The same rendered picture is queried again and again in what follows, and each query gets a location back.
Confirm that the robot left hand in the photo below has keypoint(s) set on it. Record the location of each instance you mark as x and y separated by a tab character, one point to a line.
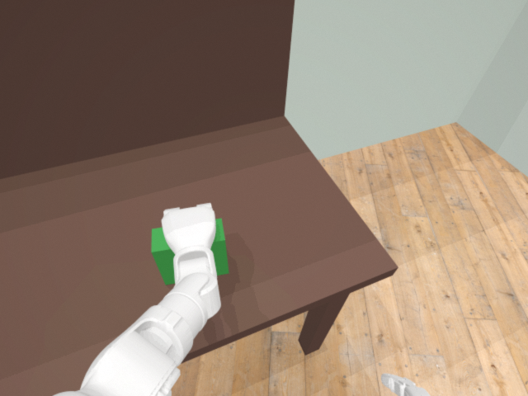
194	226

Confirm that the table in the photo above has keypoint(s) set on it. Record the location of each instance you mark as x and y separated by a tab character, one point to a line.
112	111

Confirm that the robot right hand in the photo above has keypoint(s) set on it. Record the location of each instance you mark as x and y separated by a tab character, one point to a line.
402	386

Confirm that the sponge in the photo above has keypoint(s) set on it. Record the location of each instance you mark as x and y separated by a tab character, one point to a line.
163	254

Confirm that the left robot upper arm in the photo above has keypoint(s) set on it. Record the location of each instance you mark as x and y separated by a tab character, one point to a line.
135	367

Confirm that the robot left forearm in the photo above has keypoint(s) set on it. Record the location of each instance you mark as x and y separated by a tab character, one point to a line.
173	324

